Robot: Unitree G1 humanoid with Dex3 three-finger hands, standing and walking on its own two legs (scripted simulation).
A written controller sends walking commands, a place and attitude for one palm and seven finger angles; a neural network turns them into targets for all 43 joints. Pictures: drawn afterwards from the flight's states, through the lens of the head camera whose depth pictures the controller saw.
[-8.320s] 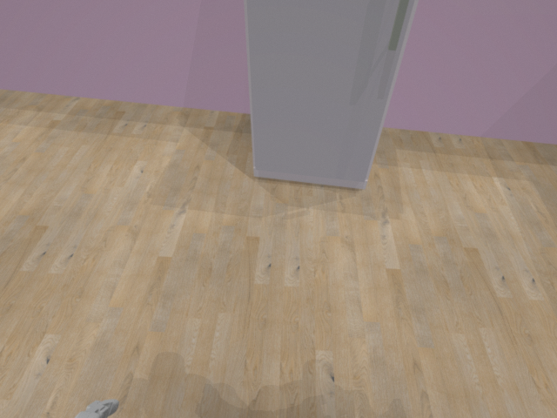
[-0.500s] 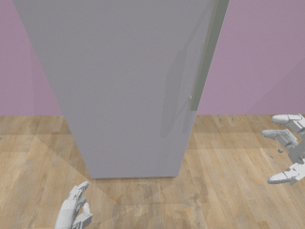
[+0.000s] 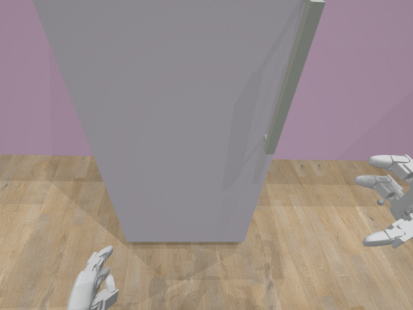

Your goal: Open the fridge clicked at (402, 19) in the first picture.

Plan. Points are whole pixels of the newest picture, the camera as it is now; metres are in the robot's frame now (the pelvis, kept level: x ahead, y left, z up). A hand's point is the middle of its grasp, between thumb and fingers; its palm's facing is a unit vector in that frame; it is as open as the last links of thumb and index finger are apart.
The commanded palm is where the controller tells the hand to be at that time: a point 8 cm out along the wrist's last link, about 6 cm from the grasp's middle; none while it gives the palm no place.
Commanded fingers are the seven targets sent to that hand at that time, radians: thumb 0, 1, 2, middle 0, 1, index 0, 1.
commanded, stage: raise the hand to about handle height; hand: right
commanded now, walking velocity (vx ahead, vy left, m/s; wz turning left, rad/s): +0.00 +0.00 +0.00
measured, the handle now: (284, 87) +0.55 -0.16 +0.19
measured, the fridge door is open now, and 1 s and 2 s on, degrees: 0 0 0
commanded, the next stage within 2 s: move the hooked fingers beside the handle in 0.04 s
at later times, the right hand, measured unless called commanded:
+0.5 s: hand (360, 177) +0.32 -0.26 +0.14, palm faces +0.00 +1.00 -0.01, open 14.0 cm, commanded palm +0.30 -0.31 +0.14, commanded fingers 0.00 0.50 -0.30 0.30 1.20 0.30 1.20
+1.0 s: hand (338, 153) +0.39 -0.25 +0.14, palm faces -0.01 +1.00 +0.01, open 14.0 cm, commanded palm +0.37 -0.30 +0.14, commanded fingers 0.00 0.50 -0.30 0.30 1.20 0.30 1.20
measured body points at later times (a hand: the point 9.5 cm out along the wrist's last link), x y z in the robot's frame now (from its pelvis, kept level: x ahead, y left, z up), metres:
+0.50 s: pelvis -0.01 +0.00 +0.00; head -0.01 +0.00 +0.45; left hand +0.16 +0.24 -0.08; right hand +0.32 -0.32 +0.14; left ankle -0.01 +0.12 -0.73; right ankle +0.03 -0.13 -0.73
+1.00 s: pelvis +0.00 -0.01 +0.00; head +0.02 -0.01 +0.44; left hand +0.12 +0.25 -0.10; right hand +0.39 -0.31 +0.14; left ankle -0.01 +0.12 -0.73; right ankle +0.03 -0.13 -0.73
